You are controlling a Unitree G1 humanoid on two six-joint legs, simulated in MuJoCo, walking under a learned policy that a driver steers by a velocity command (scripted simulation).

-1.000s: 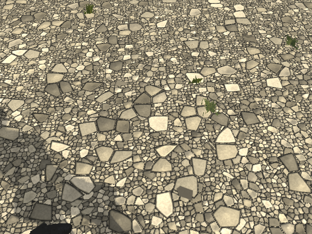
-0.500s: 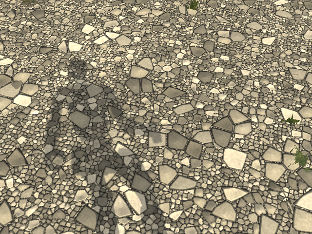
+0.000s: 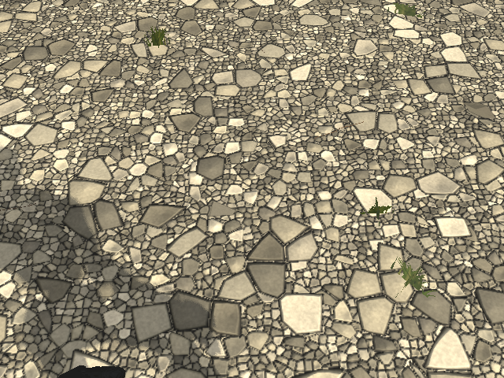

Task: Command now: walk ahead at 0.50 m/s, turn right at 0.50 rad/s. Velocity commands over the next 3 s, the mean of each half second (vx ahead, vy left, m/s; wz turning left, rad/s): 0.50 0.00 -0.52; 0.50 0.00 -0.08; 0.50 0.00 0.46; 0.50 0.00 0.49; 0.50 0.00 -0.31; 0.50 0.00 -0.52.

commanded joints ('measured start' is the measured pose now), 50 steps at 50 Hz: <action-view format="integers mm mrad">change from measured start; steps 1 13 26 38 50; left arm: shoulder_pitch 384 193 152 -50 214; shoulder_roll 258 163 126 45 101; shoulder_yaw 69 55 35 1 27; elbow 39 -18 -59 -100 -16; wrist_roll -4 -20 -3 -8 6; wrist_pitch -2 15 6 -10 -25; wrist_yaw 32 114 99 71 77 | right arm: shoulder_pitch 153 -278 -125 -54 -122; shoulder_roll -52 -45 -104 -163 -139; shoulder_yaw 14 22 -19 -28 -8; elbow -74 -192 -155 -42 -59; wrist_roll -26 -26 -28 7 23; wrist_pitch -49 -39 -36 -20 -18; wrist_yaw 28 8 29 29 20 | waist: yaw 136 109 26 5 150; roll -183 -17 98 138 -67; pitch -382 -85 -10 0 -76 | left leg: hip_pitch -762 -370 32 -47 -692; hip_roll -32 -45 203 135 29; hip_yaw -206 -237 -672 -333 -310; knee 795 -390 -796 -881 145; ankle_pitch -40 805 424 734 402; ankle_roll -21 -84 215 207 42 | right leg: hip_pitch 1008 111 -317 -98 503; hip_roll -282 -49 -19 -44 -304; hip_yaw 418 266 157 30 371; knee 312 -130 751 155 -218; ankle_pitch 701 107 -424 -78 -388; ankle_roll -317 -148 64 106 -113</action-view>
